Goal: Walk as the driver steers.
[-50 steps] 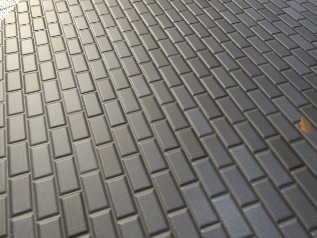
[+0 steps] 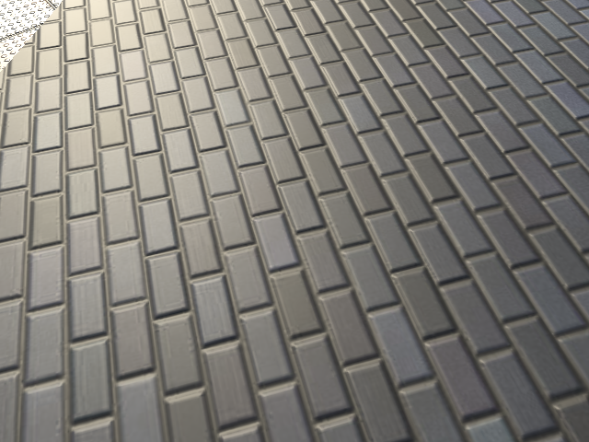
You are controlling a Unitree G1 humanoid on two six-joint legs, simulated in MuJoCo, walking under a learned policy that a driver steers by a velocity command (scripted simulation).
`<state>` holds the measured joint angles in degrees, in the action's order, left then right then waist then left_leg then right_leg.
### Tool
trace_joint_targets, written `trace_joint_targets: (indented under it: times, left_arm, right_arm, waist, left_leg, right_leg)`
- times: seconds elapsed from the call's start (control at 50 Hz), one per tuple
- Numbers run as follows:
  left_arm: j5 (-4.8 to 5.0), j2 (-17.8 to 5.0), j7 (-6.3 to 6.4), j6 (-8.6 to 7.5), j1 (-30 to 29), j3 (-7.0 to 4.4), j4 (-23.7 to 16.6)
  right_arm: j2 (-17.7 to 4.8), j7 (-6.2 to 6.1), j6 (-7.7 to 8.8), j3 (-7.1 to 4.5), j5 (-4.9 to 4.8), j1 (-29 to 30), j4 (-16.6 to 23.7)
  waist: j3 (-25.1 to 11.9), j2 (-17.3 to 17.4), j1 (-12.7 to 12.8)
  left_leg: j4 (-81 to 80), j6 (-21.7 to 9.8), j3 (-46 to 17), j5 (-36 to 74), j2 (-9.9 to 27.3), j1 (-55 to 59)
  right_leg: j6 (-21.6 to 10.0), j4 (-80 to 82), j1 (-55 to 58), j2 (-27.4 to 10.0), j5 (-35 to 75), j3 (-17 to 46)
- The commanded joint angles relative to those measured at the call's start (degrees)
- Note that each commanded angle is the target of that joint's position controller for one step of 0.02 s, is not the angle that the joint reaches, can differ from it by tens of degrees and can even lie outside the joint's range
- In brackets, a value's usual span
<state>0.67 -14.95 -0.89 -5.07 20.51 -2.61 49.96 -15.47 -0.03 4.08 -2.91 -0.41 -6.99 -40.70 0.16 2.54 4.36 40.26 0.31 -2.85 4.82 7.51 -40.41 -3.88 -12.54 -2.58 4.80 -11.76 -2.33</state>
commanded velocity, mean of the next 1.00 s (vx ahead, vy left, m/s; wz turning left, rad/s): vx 0.43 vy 0.00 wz -0.32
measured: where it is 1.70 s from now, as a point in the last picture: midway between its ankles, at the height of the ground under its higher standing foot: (359, 406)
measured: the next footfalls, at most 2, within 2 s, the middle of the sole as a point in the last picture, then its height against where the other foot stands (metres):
left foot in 0.18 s outside the picture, level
right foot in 0.70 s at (402, 434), level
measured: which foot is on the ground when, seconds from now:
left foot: up 0.00-0.16, down 0.18-0.72, up 0.74-1.00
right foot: down 0.00-0.18, up 0.20-0.68, down 0.70-1.00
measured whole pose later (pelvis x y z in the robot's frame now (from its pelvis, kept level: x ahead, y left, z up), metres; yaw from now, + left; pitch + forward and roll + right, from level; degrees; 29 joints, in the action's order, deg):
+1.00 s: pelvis +0.50 -0.07 +0.00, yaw -22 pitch +2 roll +0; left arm -0.4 -14.4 -0.3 -2.4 12.4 -3.0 43.9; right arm -17.2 -1.6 2.4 -3.4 0.2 -6.4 -45.6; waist 3.7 2.8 1.1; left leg 52.5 3.2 -2.3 -11.7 6.0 -36.0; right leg -5.3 -19.7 -12.7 4.8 -8.5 -0.5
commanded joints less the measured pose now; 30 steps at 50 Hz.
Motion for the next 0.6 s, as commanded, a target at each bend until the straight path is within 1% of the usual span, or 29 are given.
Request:
trace_joint_targets:
  times: [0.02,0.06,0.1,0.12,0.14,0.16,0.18,0.2,0.22,0.24,0.26,0.28,0.3,0.32,0.34,0.36,0.38,0.42,0.46,0.5,0.52,0.56,0.6]
  left_arm:
    - [0.41,-9.93,0.40,0.05,2.01,-2.06,-1.89]
    - [0.39,-10.16,0.53,0.88,3.62,-2.10,-1.01]
    - [0.56,-10.66,0.79,1.60,4.10,-2.29,-0.45]
    - [0.61,-11.09,0.93,1.89,3.66,-2.41,-0.39]
    - [0.64,-11.90,1.04,2.10,2.53,-2.58,-0.59]
    - [0.52,-11.57,1.08,2.25,1.16,-2.30,-0.96]
    - [-0.43,-8.94,1.07,1.91,0.06,-1.22,-2.67]
    - [-0.16,-1.91,0.70,0.70,7.84,0.86,-3.61]
    - [1.00,-6.50,0.53,-0.17,5.74,-0.21,-2.43]
    - [2.39,-10.17,0.53,-0.36,0.45,-1.51,-4.30]
    - [2.16,-9.62,0.74,-0.28,-2.95,-1.46,-5.35]
    - [1.16,-8.75,1.01,0.28,-5.39,-1.73,-5.59]
    - [1.14,-7.72,0.99,1.06,-2.75,-1.99,-5.54]
    - [1.23,-6.53,0.94,1.94,-1.21,-1.84,-4.93]
    - [1.32,-5.44,0.90,2.66,-0.63,-1.83,-4.82]
    - [1.35,-4.83,1.05,3.25,-1.29,-1.85,-5.14]
    - [1.14,-4.71,1.18,3.64,-2.57,-1.92,-5.80]
    - [0.63,-4.26,0.99,3.76,-5.22,-1.87,-7.17]
    - [0.56,-3.64,0.19,3.32,-8.06,-1.64,-8.11]
    - [0.45,-2.91,-0.71,2.99,-12.53,-1.22,-9.60]
    - [0.40,-2.69,-1.08,2.95,-14.66,-1.06,-10.51]
    - [0.47,-2.95,-1.66,3.02,-17.71,-1.02,-12.22]
    - [0.48,-3.70,-2.17,3.14,-19.45,-1.25,-13.77]
  right_arm:
    - [-2.26,1.13,1.29,0.00,-0.47,7.93,5.57]
    - [-2.45,2.00,1.63,0.11,-0.65,10.62,6.91]
    - [-3.26,2.64,1.98,-0.05,-0.58,11.05,7.74]
    - [-4.09,2.72,2.15,-0.37,-0.51,9.37,7.55]
    - [-5.50,2.58,2.35,-1.03,-0.33,5.47,6.70]
    - [-7.99,2.13,2.51,-2.35,-0.18,-3.10,4.32]
    - [-11.98,1.36,2.46,-3.62,0.81,-14.28,2.19]
    - [-16.51,1.13,1.94,-4.76,1.29,-18.67,0.99]
    - [-10.73,0.91,1.56,-3.36,1.01,-19.84,1.18]
    - [-8.30,0.58,1.40,-2.41,0.82,-16.01,1.17]
    - [-6.95,0.44,1.36,-1.91,0.72,-11.99,1.35]
    - [-4.78,0.75,1.55,-1.30,0.79,-8.68,1.02]
    - [-4.62,0.73,2.11,-1.24,1.11,-6.67,0.86]
    - [-3.93,0.91,2.55,-1.31,1.06,-5.33,0.53]
    - [-3.90,0.95,2.95,-1.44,0.97,-4.65,0.02]
    - [-4.53,0.90,3.22,-1.71,1.11,-4.05,-0.48]
    - [-4.91,0.78,3.37,-1.90,1.17,-3.83,-0.96]
    - [-6.10,0.29,3.25,-2.38,1.34,-4.90,-2.12]
    - [-7.07,-0.20,2.85,-2.65,1.29,-5.17,-2.76]
    - [-8.18,-0.58,2.46,-2.96,0.96,-6.25,-3.42]
    - [-8.78,-0.71,2.19,-3.16,0.74,-7.24,-3.91]
    - [-9.73,-0.80,1.48,-3.58,0.12,-8.85,-4.91]
    - [-10.60,-0.80,0.60,-4.00,-0.57,-9.56,-5.65]
  waist:
    - [3.93,-4.49,1.24]
    - [4.51,-4.80,1.83]
    - [4.07,-5.77,0.92]
    - [3.06,-6.53,-0.49]
    - [0.67,-7.46,-3.07]
    - [-4.78,-6.85,-7.77]
    - [-14.00,-3.85,-12.40]
    - [-23.32,10.77,-9.88]
    - [-25.31,9.52,-12.06]
    - [-15.37,6.56,-11.80]
    - [-9.84,3.18,-10.01]
    - [-4.27,0.36,-8.39]
    - [-3.49,4.30,-5.62]
    - [-2.41,4.22,-4.64]
    - [-1.33,3.87,-3.86]
    - [-0.24,2.64,-3.27]
    - [0.87,1.71,-3.18]
    - [1.70,0.98,-3.61]
    - [2.13,0.74,-4.41]
    - [3.22,0.05,-6.17]
    - [3.85,-0.31,-7.02]
    - [4.90,-0.45,-8.01]
    - [5.40,-0.12,-8.01]
  left_leg:
    - [-6.24,-0.27,1.89,2.25,-1.76,0.60]
    - [-8.77,-1.09,2.11,-0.91,-2.62,-0.60]
    - [-10.99,-2.43,2.09,-5.64,-3.67,1.36]
    - [-12.04,-3.11,2.41,-7.95,-4.66,4.83]
    - [-13.04,-4.06,3.58,-9.75,-6.42,11.41]
    - [-14.57,-5.80,4.51,-7.69,-7.31,24.23]
    - [-10.68,-9.38,-3.06,-4.27,0.89,43.80]
    - [-13.41,-17.68,-28.53,-14.06,16.20,66.59]
    - [-19.32,-17.36,-36.79,-19.51,17.36,65.67]
    - [-20.74,-14.47,-27.31,-19.40,15.36,58.33]
    - [-22.45,-13.02,-20.14,-15.92,13.15,49.86]
    - [-25.48,-11.29,-14.20,-13.09,9.85,41.99]
    - [-27.66,-11.49,-10.82,-11.60,9.54,37.27]
    - [-29.74,-11.68,-8.33,-10.50,8.59,33.92]
    - [-31.10,-11.84,-5.41,-8.51,8.25,31.88]
    - [-32.18,-11.74,-3.12,-6.96,8.19,30.53]
    - [-32.67,-11.73,-0.73,-4.28,8.09,30.39]
    - [-33.07,-11.56,3.26,-1.66,7.78,31.62]
    - [-33.32,-10.51,7.41,-1.43,6.48,32.51]
    - [-33.48,-9.91,10.21,-1.54,6.49,33.64]
    - [-33.39,-9.82,10.96,-1.70,7.13,34.99]
    - [-32.41,-9.40,11.92,-1.29,8.50,39.14]
    - [-30.06,-8.58,12.78,1.87,9.80,43.42]
  right_leg:
    - [-8.01,3.98,-0.47,-16.15,11.54,7.80]
    - [-7.90,1.74,3.80,-17.83,13.51,8.46]
    - [-7.10,-1.31,6.59,-19.19,18.25,9.75]
    - [-6.53,-3.46,7.07,-19.26,22.76,10.33]
    - [-5.87,-7.77,6.68,-18.42,31.49,10.13]
    - [-4.43,-16.91,3.61,-15.55,37.15,8.14]
    - [-2.34,-32.44,-8.07,-12.38,26.87,6.24]
    - [2.02,-54.43,-32.41,-2.84,-6.69,3.10]
    - [2.01,-61.90,-38.07,-3.12,-20.33,10.95]
    - [1.92,-64.17,-42.00,-5.94,-16.67,10.59]
    - [2.07,-62.26,-41.08,-8.70,-11.87,8.71]
    - [1.94,-58.71,-39.31,-10.11,-8.65,8.29]
    - [2.36,-57.06,-35.56,-11.74,-5.85,8.85]
    - [2.85,-56.21,-32.97,-12.30,-4.89,8.66]
    - [3.26,-55.57,-32.41,-12.32,-4.12,8.48]
    - [3.52,-54.75,-33.07,-12.57,-3.03,8.56]
    - [3.82,-53.09,-34.86,-12.56,-1.11,8.84]
    - [4.29,-47.63,-37.16,-12.73,4.32,9.00]
    - [4.05,-39.96,-36.23,-12.38,10.81,7.37]
    - [3.52,-33.33,-35.08,-11.82,14.72,4.76]
    - [3.18,-31.05,-35.22,-11.64,15.11,3.79]
    - [2.23,-27.65,-36.50,-11.44,13.62,2.83]
    - [0.85,-25.53,-37.25,-10.78,9.60,1.52]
